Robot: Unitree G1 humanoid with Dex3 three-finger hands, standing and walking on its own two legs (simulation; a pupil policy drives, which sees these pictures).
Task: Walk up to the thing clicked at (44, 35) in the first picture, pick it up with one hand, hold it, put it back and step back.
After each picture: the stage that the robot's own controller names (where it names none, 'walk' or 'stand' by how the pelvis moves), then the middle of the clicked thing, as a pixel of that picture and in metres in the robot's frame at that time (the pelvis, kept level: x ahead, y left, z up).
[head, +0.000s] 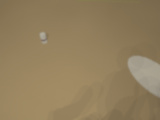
stand; (43, 37) +1.36 +0.44 -0.72
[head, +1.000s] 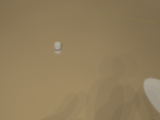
walk; (57, 47) +1.28 +0.20 -0.69
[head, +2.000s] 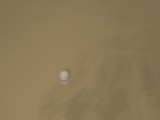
walk; (64, 77) +0.78 +0.13 -0.70
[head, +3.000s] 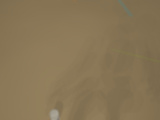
walk; (54, 116) +0.46 +0.18 -0.71
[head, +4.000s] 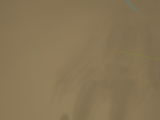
stand; out of the picture +0.33 +0.18 -0.71
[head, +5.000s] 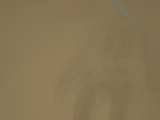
stand; out of the picture +0.30 +0.19 -0.73
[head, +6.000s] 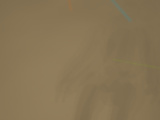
stand; out of the picture +0.31 +0.20 -0.73
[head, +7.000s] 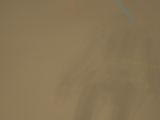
stand; out of the picture +0.30 +0.19 -0.73
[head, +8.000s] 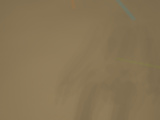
stand; out of the picture +0.30 +0.19 -0.73
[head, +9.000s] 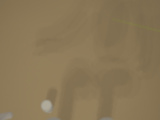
go down; (47, 106) +0.34 +0.19 -0.60
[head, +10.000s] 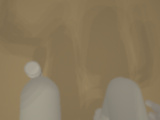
go down; (34, 71) +0.39 +0.22 -0.31
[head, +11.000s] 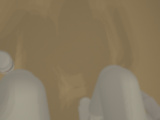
close in; (3, 63) +0.37 +0.25 -0.26
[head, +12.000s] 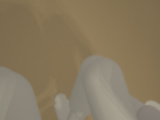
close; out of the picture +0.37 +0.27 -0.21
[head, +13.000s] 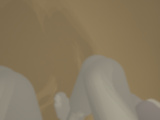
lift; out of the picture +0.36 +0.28 -0.21
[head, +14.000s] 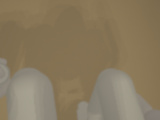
lift; out of the picture +0.30 +0.26 -0.14
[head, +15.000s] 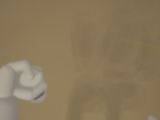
lift; (33, 86) +0.31 +0.17 +0.02
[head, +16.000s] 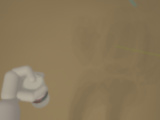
hold; (36, 91) +0.31 +0.17 -0.01
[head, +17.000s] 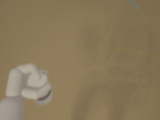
hold; (40, 88) +0.32 +0.16 -0.01
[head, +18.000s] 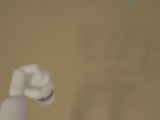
crouch; (43, 89) +0.32 +0.15 -0.02
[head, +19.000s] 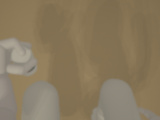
crouch; (24, 61) +0.39 +0.20 -0.11
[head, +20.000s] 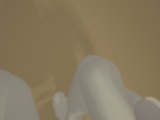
lower; out of the picture +0.38 +0.30 -0.22
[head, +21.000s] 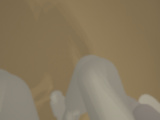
lower; out of the picture +0.38 +0.30 -0.22
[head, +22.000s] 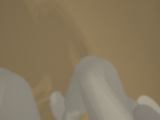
lower; out of the picture +0.37 +0.30 -0.22
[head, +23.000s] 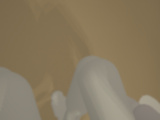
lower; out of the picture +0.37 +0.30 -0.22
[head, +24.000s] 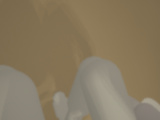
loosen; out of the picture +0.35 +0.29 -0.22
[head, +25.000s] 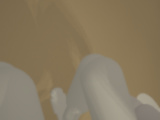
withdraw; out of the picture +0.35 +0.28 -0.22
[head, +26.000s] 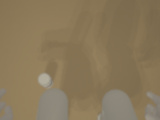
walk; (45, 81) +0.39 +0.22 -0.45
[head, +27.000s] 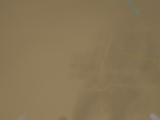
stand; out of the picture +0.33 +0.18 -0.66
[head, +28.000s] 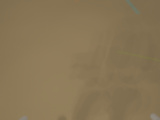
stand; out of the picture +0.34 +0.19 -0.66
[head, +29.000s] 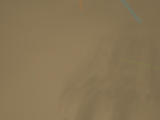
stand; out of the picture +0.35 +0.18 -0.71
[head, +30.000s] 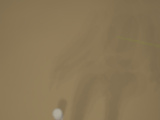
walk; (58, 115) +0.38 +0.18 -0.71
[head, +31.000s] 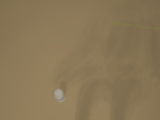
walk; (59, 95) +0.52 +0.22 -0.69
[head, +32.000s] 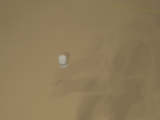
walk; (63, 61) +0.84 +0.21 -0.70
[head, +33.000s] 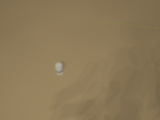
stand; (59, 68) +0.94 +0.23 -0.71
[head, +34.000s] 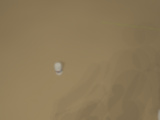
stand; (58, 68) +0.97 +0.24 -0.72
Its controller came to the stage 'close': yes
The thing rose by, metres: 0.70
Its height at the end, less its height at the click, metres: +0.00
